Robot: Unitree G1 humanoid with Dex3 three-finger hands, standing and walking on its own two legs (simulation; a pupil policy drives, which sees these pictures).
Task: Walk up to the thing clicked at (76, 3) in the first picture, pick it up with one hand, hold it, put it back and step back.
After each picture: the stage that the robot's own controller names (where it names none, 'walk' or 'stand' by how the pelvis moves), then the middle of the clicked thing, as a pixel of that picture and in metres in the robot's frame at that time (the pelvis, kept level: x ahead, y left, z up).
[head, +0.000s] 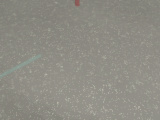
stand; out of the picture +2.16 +0.06 -0.65
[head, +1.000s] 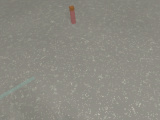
walk; (72, 15) +2.00 +0.23 -0.62
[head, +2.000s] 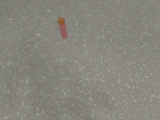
walk; (63, 28) +1.40 +0.31 -0.65
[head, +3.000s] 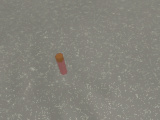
walk; (61, 64) +0.93 +0.28 -0.65
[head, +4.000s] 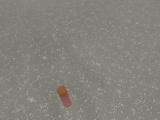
walk; (64, 97) +0.58 +0.23 -0.65
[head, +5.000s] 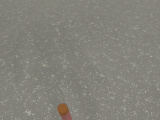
stand; (65, 114) +0.43 +0.20 -0.65
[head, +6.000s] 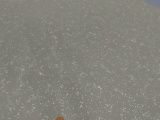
stand; out of the picture +0.37 +0.16 -0.65
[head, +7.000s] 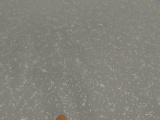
stand; out of the picture +0.36 +0.17 -0.65
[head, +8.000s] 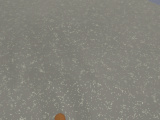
stand; out of the picture +0.38 +0.17 -0.66
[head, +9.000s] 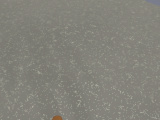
stand; out of the picture +0.37 +0.19 -0.66
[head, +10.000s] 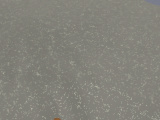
stand; out of the picture +0.36 +0.19 -0.66
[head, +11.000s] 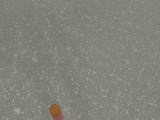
go down; (56, 114) +0.38 +0.19 -0.65
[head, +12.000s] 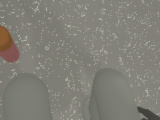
go down; (5, 47) +0.43 +0.25 -0.23
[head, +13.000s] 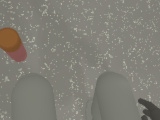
approach; (14, 48) +0.43 +0.25 -0.25
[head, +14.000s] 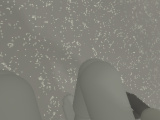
close in; out of the picture +0.41 +0.29 -0.16
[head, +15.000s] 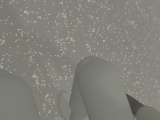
lift; out of the picture +0.41 +0.30 -0.16
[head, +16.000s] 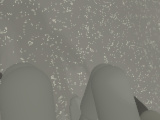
lift; out of the picture +0.32 +0.27 -0.13
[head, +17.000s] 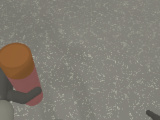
lift; (25, 80) +0.31 +0.18 +0.05
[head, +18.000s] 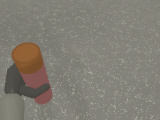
hold; (36, 78) +0.33 +0.16 +0.04
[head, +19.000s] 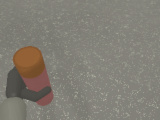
hold; (37, 81) +0.32 +0.16 +0.05
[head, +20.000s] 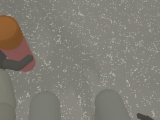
crouch; (17, 50) +0.42 +0.20 -0.04
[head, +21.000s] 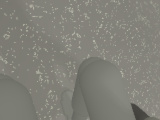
lower; out of the picture +0.41 +0.30 -0.17
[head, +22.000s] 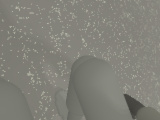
lower; out of the picture +0.42 +0.32 -0.16
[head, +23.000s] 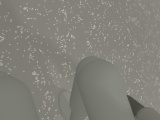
lower; out of the picture +0.41 +0.32 -0.16
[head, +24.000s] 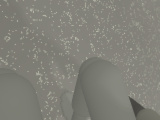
lower; out of the picture +0.39 +0.31 -0.16
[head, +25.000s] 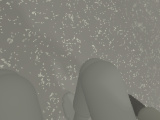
loosen; out of the picture +0.39 +0.28 -0.16
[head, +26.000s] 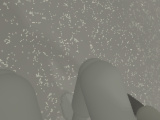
withdraw; out of the picture +0.39 +0.29 -0.16
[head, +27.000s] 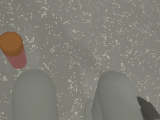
walk; (15, 53) +0.41 +0.26 -0.22
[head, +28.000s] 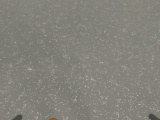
stand; out of the picture +0.34 +0.18 -0.58
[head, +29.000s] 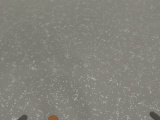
stand; out of the picture +0.36 +0.20 -0.60
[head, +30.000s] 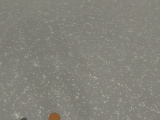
stand; out of the picture +0.36 +0.19 -0.61
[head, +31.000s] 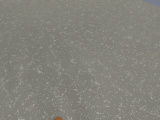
walk; out of the picture +0.37 +0.18 -0.65
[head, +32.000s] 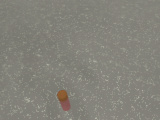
walk; (64, 101) +0.51 +0.21 -0.64
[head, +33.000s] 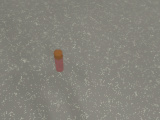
walk; (59, 61) +0.80 +0.16 -0.63
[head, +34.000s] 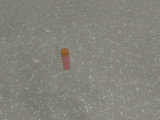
stand; (65, 59) +0.98 +0.19 -0.64
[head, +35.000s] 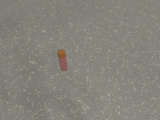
stand; (62, 60) +0.97 +0.20 -0.66
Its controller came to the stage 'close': yes
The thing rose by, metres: 0.69
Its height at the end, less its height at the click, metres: +0.00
